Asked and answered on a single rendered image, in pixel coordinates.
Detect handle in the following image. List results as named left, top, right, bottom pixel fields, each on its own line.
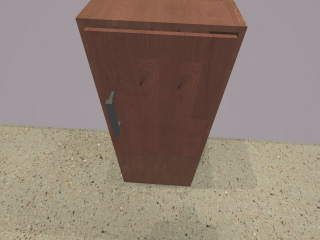
left=105, top=91, right=121, bottom=136

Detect cupboard door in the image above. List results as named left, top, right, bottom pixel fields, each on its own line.
left=84, top=27, right=238, bottom=157

